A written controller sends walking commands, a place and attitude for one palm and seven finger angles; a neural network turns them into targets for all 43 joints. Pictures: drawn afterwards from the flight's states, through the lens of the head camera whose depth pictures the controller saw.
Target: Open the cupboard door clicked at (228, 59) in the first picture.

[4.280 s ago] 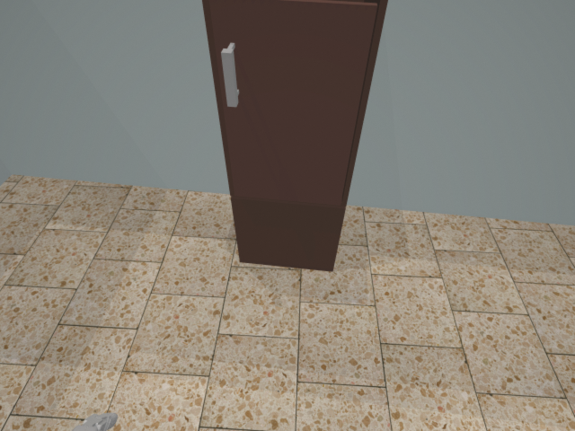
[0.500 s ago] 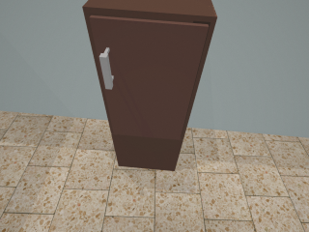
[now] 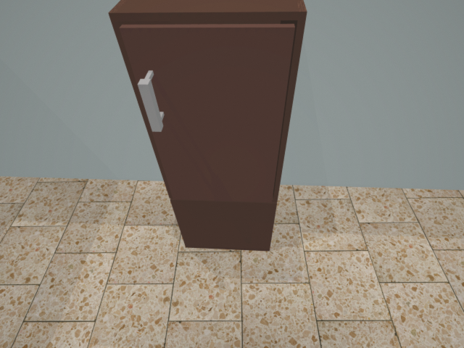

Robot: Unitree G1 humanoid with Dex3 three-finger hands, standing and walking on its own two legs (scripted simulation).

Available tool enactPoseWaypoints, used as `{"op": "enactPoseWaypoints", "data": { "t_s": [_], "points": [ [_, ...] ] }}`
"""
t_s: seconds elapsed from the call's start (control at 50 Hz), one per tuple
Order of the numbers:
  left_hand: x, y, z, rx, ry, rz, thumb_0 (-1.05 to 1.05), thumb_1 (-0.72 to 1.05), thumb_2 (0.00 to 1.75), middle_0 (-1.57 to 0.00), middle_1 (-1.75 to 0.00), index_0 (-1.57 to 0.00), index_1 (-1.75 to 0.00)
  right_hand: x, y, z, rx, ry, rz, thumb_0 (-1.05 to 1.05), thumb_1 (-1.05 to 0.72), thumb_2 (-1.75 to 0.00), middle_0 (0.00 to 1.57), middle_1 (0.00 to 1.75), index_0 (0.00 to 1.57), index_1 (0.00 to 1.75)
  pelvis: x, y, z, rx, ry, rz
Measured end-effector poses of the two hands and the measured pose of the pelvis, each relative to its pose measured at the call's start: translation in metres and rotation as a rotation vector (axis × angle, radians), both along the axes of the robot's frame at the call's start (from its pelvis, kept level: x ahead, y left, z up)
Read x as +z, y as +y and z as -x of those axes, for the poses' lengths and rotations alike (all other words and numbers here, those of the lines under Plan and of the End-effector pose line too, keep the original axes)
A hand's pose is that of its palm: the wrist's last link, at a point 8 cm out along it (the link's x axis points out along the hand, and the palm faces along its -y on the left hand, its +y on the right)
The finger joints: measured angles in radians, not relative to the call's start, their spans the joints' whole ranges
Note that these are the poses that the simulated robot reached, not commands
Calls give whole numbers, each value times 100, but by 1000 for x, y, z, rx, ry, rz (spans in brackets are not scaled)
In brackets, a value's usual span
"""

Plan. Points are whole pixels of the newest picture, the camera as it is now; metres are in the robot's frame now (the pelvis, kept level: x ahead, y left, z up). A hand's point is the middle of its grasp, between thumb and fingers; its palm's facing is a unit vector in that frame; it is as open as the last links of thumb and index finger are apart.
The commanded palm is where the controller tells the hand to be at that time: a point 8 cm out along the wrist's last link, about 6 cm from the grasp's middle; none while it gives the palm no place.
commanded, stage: look again from close up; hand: left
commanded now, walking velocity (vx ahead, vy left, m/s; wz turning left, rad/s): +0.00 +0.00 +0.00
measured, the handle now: (153, 101) +0.62 +0.22 +0.09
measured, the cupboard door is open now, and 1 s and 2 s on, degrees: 0 0 0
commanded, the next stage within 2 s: shuffle to correct the standing spot in 0.26 s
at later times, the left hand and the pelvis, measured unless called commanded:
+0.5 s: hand out of the picture +0.00 +0.13 -0.17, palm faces +0.05 -0.98 -0.19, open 7.4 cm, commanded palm none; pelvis +0.01 -0.04 +0.00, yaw +1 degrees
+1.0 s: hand out of the picture +0.15 +0.17 -0.16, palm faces +0.04 -0.96 -0.27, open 7.3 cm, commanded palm none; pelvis +0.08 -0.02 -0.01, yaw +2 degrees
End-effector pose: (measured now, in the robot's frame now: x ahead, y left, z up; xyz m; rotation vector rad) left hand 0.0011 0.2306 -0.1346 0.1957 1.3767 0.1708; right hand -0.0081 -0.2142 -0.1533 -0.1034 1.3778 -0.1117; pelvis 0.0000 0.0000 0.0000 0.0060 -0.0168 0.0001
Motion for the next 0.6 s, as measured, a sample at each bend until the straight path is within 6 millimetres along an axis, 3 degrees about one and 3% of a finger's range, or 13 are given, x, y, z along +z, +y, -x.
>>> {"op": "enactPoseWaypoints", "data": {
  "t_s": [0.4,0.5,0.6],
  "points": [
    [-3,-46,5,25,20,40,1,91,90,-20,-30,-20,-30,4,-36,-9,8,18,15,1,-91,-90,20,30,20,29,2,-35,-5,2,13,-10],
    [-7,-50,5,49,16,51,1,91,90,-20,-30,-20,-30,2,-41,-16,23,27,22,0,-91,-90,20,30,20,29,-1,-37,-12,11,14,0],
    [-13,-42,8,97,28,66,1,90,90,-20,-30,-20,-30,5,-39,-33,50,39,49,0,-91,-90,20,30,20,29,-4,-27,-25,31,21,18]
  ]
}}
